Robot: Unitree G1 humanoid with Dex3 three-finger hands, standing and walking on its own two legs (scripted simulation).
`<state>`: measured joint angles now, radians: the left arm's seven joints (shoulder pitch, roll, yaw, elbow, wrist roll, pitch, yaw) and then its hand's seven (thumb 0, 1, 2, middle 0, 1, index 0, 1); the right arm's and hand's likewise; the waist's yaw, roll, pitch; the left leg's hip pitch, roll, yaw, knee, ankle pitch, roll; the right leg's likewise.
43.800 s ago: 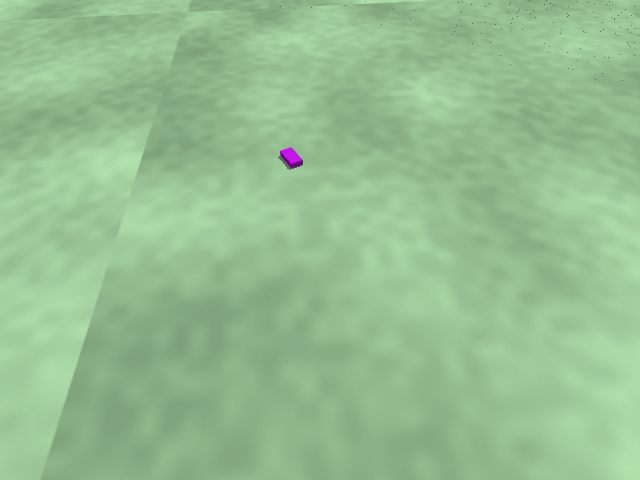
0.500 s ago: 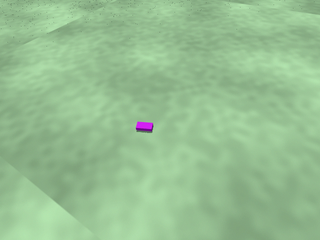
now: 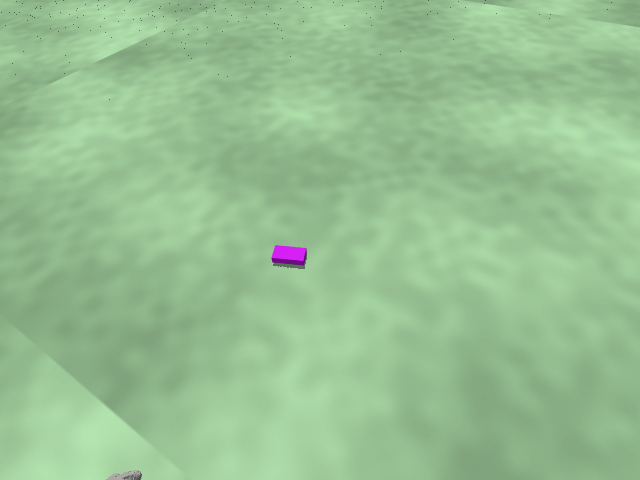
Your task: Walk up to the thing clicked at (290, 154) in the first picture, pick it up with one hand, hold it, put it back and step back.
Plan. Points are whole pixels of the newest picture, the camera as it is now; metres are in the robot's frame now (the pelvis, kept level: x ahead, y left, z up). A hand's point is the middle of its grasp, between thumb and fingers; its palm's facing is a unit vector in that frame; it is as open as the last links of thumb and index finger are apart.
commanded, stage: step back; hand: left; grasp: from above
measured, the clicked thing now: (289, 255) +1.04 +0.22 -0.75
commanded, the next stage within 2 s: stand in 0.32 s
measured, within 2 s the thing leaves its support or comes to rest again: neither
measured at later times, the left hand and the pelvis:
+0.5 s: hand out of the picture +0.12 +0.28 -0.14, palm faces -0.02 -0.94 -0.34, open 7.3 cm; pelvis +0.03 +0.02 +0.01, yaw -2 degrees
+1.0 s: hand out of the picture +0.09 +0.27 -0.14, palm faces -0.06 -0.94 -0.34, open 7.3 cm; pelvis +0.01 +0.02 +0.02, yaw -2 degrees
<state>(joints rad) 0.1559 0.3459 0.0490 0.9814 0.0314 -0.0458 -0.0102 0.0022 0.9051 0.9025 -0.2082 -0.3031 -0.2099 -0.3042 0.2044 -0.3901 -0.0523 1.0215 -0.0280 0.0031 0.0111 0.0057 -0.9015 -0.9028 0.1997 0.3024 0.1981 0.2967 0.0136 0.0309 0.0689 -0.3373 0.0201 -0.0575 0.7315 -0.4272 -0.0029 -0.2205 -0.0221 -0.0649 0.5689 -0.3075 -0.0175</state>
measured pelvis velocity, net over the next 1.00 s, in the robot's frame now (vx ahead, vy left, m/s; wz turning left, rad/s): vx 0.01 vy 0.02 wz -0.03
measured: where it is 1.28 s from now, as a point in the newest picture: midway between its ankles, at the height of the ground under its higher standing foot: outside the picture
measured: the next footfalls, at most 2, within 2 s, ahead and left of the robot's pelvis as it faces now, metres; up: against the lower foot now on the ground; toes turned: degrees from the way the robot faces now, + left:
left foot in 0.04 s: +0.08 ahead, +0.15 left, +0.00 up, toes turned +0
